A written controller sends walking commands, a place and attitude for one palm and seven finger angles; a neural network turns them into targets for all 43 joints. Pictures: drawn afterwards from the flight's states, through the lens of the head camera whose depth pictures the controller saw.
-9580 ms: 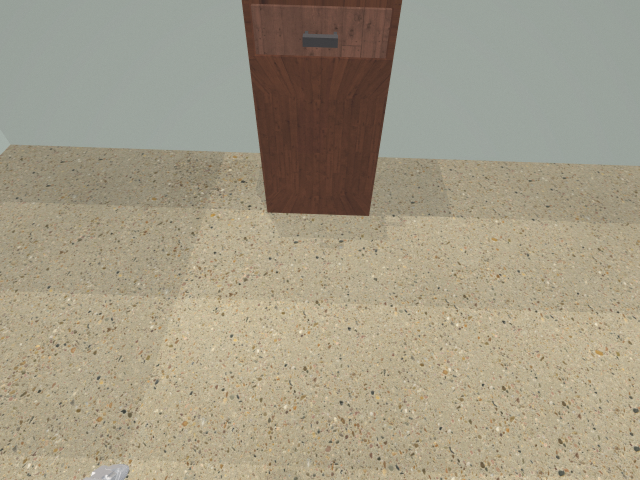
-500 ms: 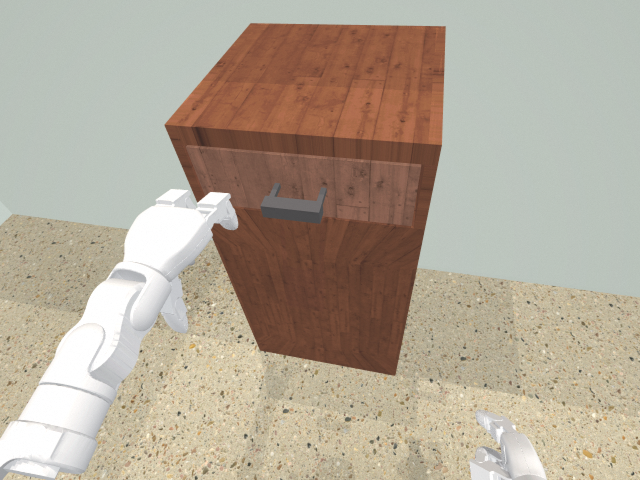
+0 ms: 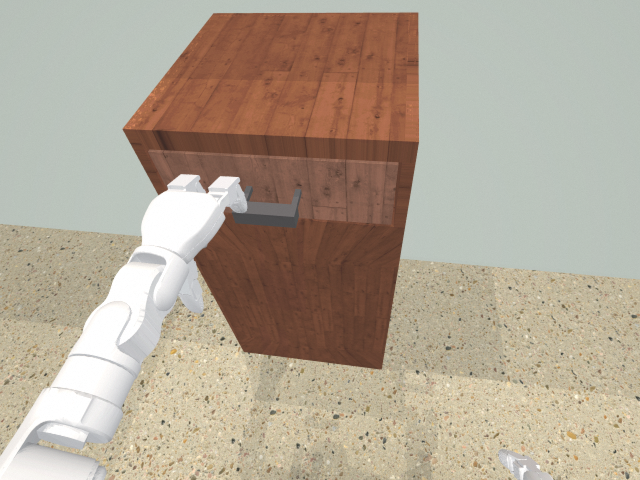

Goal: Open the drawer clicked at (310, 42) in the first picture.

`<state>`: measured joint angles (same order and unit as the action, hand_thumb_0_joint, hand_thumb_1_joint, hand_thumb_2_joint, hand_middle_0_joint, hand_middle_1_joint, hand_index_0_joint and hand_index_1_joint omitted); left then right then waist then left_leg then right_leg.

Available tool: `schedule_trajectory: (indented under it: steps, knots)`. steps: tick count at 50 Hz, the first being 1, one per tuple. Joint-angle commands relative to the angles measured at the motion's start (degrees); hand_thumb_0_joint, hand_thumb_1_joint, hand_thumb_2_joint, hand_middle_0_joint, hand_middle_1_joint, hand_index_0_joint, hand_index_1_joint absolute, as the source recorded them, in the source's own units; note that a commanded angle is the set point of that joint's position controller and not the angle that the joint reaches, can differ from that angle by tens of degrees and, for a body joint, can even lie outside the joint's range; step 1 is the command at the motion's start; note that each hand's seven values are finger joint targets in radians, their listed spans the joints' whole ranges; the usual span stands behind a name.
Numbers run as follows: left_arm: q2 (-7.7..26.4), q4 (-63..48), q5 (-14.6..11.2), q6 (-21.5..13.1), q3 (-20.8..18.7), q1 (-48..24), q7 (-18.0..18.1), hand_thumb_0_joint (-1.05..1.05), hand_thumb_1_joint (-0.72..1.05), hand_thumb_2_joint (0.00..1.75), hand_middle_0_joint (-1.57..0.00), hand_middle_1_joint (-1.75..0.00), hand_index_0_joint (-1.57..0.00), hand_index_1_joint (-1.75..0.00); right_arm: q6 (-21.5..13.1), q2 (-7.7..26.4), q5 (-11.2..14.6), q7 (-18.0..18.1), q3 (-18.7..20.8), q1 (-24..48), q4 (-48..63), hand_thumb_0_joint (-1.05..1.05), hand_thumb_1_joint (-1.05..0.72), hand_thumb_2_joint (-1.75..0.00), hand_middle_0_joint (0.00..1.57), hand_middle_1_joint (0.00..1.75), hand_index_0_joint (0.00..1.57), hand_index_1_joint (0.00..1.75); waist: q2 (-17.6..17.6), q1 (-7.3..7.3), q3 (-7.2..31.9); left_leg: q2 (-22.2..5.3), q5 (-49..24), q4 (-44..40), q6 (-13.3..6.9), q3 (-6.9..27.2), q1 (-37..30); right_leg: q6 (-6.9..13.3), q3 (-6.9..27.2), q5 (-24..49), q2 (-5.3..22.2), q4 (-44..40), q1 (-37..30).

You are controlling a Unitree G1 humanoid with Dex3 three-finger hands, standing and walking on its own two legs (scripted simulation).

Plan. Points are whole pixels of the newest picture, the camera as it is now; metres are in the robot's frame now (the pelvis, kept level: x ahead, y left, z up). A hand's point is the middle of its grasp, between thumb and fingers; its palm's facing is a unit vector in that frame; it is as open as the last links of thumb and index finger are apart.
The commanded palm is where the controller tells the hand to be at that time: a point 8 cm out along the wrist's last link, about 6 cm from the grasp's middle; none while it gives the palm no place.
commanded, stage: move the hooked fingers above the handle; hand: left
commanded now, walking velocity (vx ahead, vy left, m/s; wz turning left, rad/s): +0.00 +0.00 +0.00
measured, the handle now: (269, 203) +0.53 +0.15 +0.01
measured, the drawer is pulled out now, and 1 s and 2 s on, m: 0.00 0.00 0.00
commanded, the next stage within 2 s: none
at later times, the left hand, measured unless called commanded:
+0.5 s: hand (233, 221) +0.42 +0.17 +0.08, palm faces +0.00 -0.04 -1.00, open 13.8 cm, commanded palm +0.41 +0.17 +0.13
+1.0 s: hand (256, 207) +0.46 +0.15 +0.06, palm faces -0.04 -0.02 -1.00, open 13.8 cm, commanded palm +0.45 +0.15 +0.13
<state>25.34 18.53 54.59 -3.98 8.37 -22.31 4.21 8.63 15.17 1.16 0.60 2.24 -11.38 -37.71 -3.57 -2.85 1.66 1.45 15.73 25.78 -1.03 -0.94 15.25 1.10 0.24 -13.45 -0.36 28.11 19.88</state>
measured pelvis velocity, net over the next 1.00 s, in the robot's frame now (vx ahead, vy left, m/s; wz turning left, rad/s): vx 0.00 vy -0.01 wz -0.02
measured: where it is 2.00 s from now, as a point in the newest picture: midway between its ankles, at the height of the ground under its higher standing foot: outside the picture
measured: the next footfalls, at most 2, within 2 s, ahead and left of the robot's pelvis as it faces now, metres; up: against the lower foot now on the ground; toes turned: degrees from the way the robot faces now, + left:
none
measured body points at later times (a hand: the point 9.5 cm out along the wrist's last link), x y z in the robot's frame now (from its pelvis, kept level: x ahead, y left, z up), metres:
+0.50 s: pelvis +0.01 +0.00 +0.00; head +0.05 -0.03 +0.44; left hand +0.42 +0.17 +0.13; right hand +0.13 -0.25 -0.14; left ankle -0.03 +0.11 -0.74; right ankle +0.01 -0.11 -0.74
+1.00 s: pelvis +0.00 -0.01 -0.01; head +0.05 -0.04 +0.44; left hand +0.46 +0.14 +0.12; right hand +0.05 -0.27 -0.15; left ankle -0.03 +0.11 -0.74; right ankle +0.01 -0.11 -0.74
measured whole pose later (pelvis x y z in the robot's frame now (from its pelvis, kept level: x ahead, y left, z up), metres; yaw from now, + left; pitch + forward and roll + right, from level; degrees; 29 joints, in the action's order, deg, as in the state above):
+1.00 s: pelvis +0.00 -0.01 -0.01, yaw -1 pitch +11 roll +1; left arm 21.0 53.0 59.1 0.5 9.0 -46.1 11.2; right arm 8.5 14.3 0.7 1.5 2.9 -17.6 -39.3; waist -3.0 3.6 4.7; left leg 0.6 17.4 30.6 -0.6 -2.0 23.8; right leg 1.7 1.1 -14.6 -1.3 32.8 28.9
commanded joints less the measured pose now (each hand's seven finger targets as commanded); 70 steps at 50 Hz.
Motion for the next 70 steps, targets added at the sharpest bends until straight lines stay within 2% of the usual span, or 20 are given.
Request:
schedule_trajectory:
  steps: [1, 6, 9, 13, 20, 23, 27, 29, 32, 35, 36, 39, 41, 43, 51, 53, 58, 61, 64, 70]
  knots:
    - [10.63, -7.75, 0.71, 2.28, -6.24, -23.28, 3.53, 0.00, -0.50, 0.30, -0.30, -1.20, -0.30, -1.20, -1.85, 6.03, 0.31, 0.08, 1.59, 3.83, 7.07, 0.00, -0.90, -0.90, 0.20, 0.30, 0.20, 0.30, 4.40, 0.43, 19.07, 0.18, -21.41, -0.95, 0.00, -0.93, -2.25, 1.35, 0.12, 18.32, -0.12, -0.70, -12.40]
    - [8.04, -7.23, 1.34, 3.63, -3.23, -26.36, 2.84, 0.00, -0.50, 0.30, -0.30, -1.20, -0.30, -1.20, -1.46, 5.78, 0.24, 0.09, 1.62, 3.72, 7.60, 0.00, -0.90, -0.90, 0.20, 0.30, 0.20, 0.30, 4.18, 0.96, 21.07, -0.01, -23.59, -0.04, -0.07, -0.76, -3.72, 1.45, -0.14, 19.90, -0.20, 0.16, -12.03]
    - [8.28, -2.44, 1.52, 4.08, -3.42, -27.45, 2.60, 0.00, -0.50, 0.30, -0.30, -1.20, -0.30, -1.20, -0.99, 5.70, 0.28, 0.44, 1.29, 3.12, 7.10, 0.00, -0.90, -0.90, 0.20, 0.30, 0.20, 0.30, 6.57, 1.35, 18.12, 0.05, -20.55, -0.19, -0.30, -1.00, -1.56, 1.27, -0.15, 18.53, 0.02, -0.01, -11.17]
    - [8.19, -0.07, 2.26, 3.46, -2.70, -33.39, 3.23, 0.00, -0.50, 0.30, -0.30, -1.20, -0.30, -1.20, -1.01, 5.48, 0.13, 0.78, 1.23, 2.14, 6.82, 0.00, -0.90, -0.90, 0.20, 0.30, 0.20, 0.30, 5.17, 1.98, 19.11, 0.19, -19.60, 0.41, -0.34, -1.01, -1.35, 1.36, -0.05, 17.70, 0.12, 0.42, -10.25]
    - [7.74, 3.46, 2.66, 2.35, -3.39, -35.09, 5.18, 0.00, -0.50, 0.30, -0.30, -1.20, -0.30, -1.20, -1.11, 5.24, -0.26, 0.63, 1.88, 0.31, 6.46, 0.00, -0.90, -0.90, 0.20, 0.30, 0.20, 0.30, 4.58, 1.88, 22.88, 0.30, -23.80, 2.08, -0.42, -1.25, -1.00, 1.48, 0.05, 22.41, 0.02, 2.26, -11.23]
    - [5.27, 6.45, 2.81, 2.85, -1.25, -36.58, 5.35, 0.00, -0.50, 0.30, -0.30, -1.20, -0.30, -1.20, -0.87, 5.44, -0.07, 0.34, 2.13, -0.38, 6.08, 0.00, -0.90, -0.90, 0.20, 0.30, 0.20, 0.30, 5.31, 3.06, 21.03, 0.19, -22.06, 2.38, -0.39, -1.22, -0.18, 1.39, -0.19, 20.57, -0.12, 2.09, -8.93]
    - [5.35, 8.00, 3.39, 2.64, -0.84, -41.59, 6.08, 0.00, -0.50, 0.30, -0.30, -1.20, -0.30, -1.20, -0.78, 5.63, -0.21, 0.41, 2.53, -1.71, 5.49, 0.00, -0.90, -0.90, 0.20, 0.30, 0.20, 0.30, 4.54, 3.85, 22.62, 0.30, -21.68, 3.03, -0.50, -1.12, -0.27, 1.46, -0.03, 20.24, -0.19, 2.47, -8.17]
    - [2.58, 9.71, 3.30, 2.44, 1.06, -43.79, 6.65, 0.00, -0.50, 0.30, -0.30, -1.20, -0.30, -1.20, -0.88, 5.39, -0.34, 0.39, 2.83, -2.59, 4.92, 0.00, -0.90, -0.90, 0.20, 0.30, 0.20, 0.30, 4.76, 4.70, 22.76, 0.22, -20.85, 3.36, -0.52, -1.02, -0.55, 1.40, -0.26, 19.15, -0.33, 2.55, -6.63]
    - [6.00, 12.51, 3.79, 2.07, -1.91, -46.80, 8.17, 0.00, -0.50, 0.30, -0.30, -1.20, -0.30, -1.20, -1.05, 5.85, -0.55, 0.63, 2.99, -3.72, 4.27, 0.00, -0.90, -0.90, 0.20, 0.30, 0.20, 0.30, 5.28, 4.63, 23.96, 0.37, -19.68, 3.40, -0.59, -0.96, 0.84, 1.39, 0.12, 18.63, -0.33, 2.78, -7.24]
    - [5.36, 15.73, 4.48, 2.42, -1.94, -48.36, 10.14, 0.00, -0.50, 0.30, -0.30, -1.20, -0.30, -1.20, -1.23, 5.56, -0.88, 0.59, 3.03, -4.55, 3.55, 0.00, -0.90, -0.90, 0.20, 0.30, 0.20, 0.30, 4.66, 4.83, 24.87, 0.41, -19.80, 3.78, -0.62, -1.31, 1.81, 1.51, 0.18, 19.26, -0.44, 3.27, -7.15]
    - [7.55, 17.78, 4.70, 2.83, -4.09, -47.63, 10.67, 0.00, -0.50, 0.30, -0.30, -1.20, -0.30, -1.20, -1.21, 5.84, -0.90, 0.58, 3.01, -4.80, 3.43, 0.00, -0.90, -0.90, 0.20, 0.30, 0.20, 0.30, 5.80, 4.54, 24.94, 0.56, -19.45, 3.66, -0.63, -1.32, 3.26, 1.44, 0.27, 19.42, -0.46, 3.23, -8.39]
    - [7.05, 23.09, 5.25, 5.01, -3.21, -48.48, 11.72, 0.00, -0.50, 0.30, -0.30, -1.20, -0.30, -1.20, -1.30, 6.05, -0.68, 0.76, 2.70, -4.80, 3.14, 0.00, -0.90, -0.90, 0.20, 0.30, 0.20, 0.30, 6.28, 5.38, 22.44, 0.42, -15.73, 3.14, -0.79, -1.94, 5.76, 1.15, 0.53, 16.89, -0.38, 2.69, -6.81]
    - [9.77, 23.54, 5.55, 5.57, -5.30, -49.41, 11.64, 0.00, -0.50, 0.30, -0.30, -1.20, -0.30, -1.20, -1.38, 6.52, -0.74, 0.99, 2.68, -5.21, 3.52, 0.00, -0.90, -0.90, 0.20, 0.30, 0.20, 0.30, 6.09, 4.77, 25.22, 0.52, -16.39, 3.05, -0.89, -2.02, 6.14, 1.18, 0.79, 17.98, -0.29, 3.01, -9.34]
    - [7.36, 23.49, 5.39, 5.75, -3.06, -48.94, 10.87, 0.00, -0.50, 0.30, -0.30, -1.20, -0.30, -1.20, -1.39, 6.22, -0.74, 1.11, 2.81, -5.19, 4.22, 0.00, -0.90, -0.90, 0.20, 0.30, 0.20, 0.30, 5.59, 5.23, 26.24, 0.50, -16.68, 3.27, -1.10, -2.55, 5.70, 0.98, 0.91, 19.33, -0.21, 3.04, -9.79]
    - [5.60, 20.63, 4.38, 1.66, -1.28, -51.16, 8.96, 0.00, -0.50, 0.30, -0.30, -1.20, -0.30, -1.20, -2.30, 6.48, -0.47, 1.57, 3.36, -7.17, 4.48, 0.00, -0.90, -0.90, 0.20, 0.30, 0.20, 0.30, 5.86, 6.73, 24.64, 0.44, -14.32, 3.23, -1.46, -2.01, 4.97, 0.83, 1.09, 16.16, -0.28, 1.87, -7.51]
    - [9.26, 19.21, 4.83, 0.80, -4.34, -51.59, 10.14, 0.00, -0.50, 0.30, -0.30, -1.20, -0.30, -1.20, -2.46, 6.57, -0.74, 1.58, 3.55, -7.85, 3.83, 0.00, -0.90, -0.90, 0.20, 0.30, 0.20, 0.30, 4.82, 6.13, 26.61, 0.47, -15.79, 3.72, -1.48, -1.97, 4.12, 0.95, 1.27, 17.66, -0.44, 2.51, -8.07]
    - [10.95, 21.70, 5.59, 2.63, -6.16, -50.43, 12.64, 0.00, -0.50, 0.30, -0.30, -1.20, -0.30, -1.20, -2.42, 6.48, -0.77, 1.12, 3.42, -7.28, 3.29, 0.00, -0.90, -0.90, 0.20, 0.30, 0.20, 0.30, 4.30, 5.43, 26.32, 0.44, -16.93, 3.67, -1.12, -2.23, 4.95, 1.08, 0.87, 18.29, -0.64, 2.97, -8.21]
    - [9.57, 22.88, 5.26, 4.33, -5.17, -48.66, 11.95, 0.00, -0.50, 0.30, -0.30, -1.20, -0.30, -1.20, -2.30, 6.57, -0.60, 0.92, 3.33, -6.45, 3.71, 0.00, -0.90, -0.90, 0.20, 0.30, 0.20, 0.30, 4.49, 5.23, 26.42, 0.43, -18.13, 3.54, -1.09, -2.51, 5.02, 1.10, 0.59, 19.69, -0.52, 2.94, -9.28]
    - [6.30, 23.02, 4.74, 5.27, -1.68, -49.07, 9.91, 0.00, -0.50, 0.30, -0.30, -1.20, -0.30, -1.20, -2.03, 6.87, -0.28, 1.09, 3.21, -6.14, 3.99, 0.00, -0.90, -0.90, 0.20, 0.30, 0.20, 0.30, 5.28, 6.34, 23.84, 0.16, -16.52, 3.20, -1.26, -2.53, 4.49, 0.84, 0.40, 18.47, -0.45, 2.22, -7.18]
    - [2.71, 18.89, 3.85, 1.85, 1.02, -50.28, 7.57, 0.00, -0.50, 0.30, -0.30, -1.20, -0.30, -1.20, -1.97, 6.35, -0.45, 1.23, 3.41, -6.39, 4.74, 0.00, -0.90, -0.90, 0.20, 0.30, 0.20, 0.30, 5.27, 6.98, 23.44, 0.19, -16.97, 3.94, -1.29, -1.35, 1.46, 1.01, -0.02, 16.58, -0.62, 2.30, -4.40]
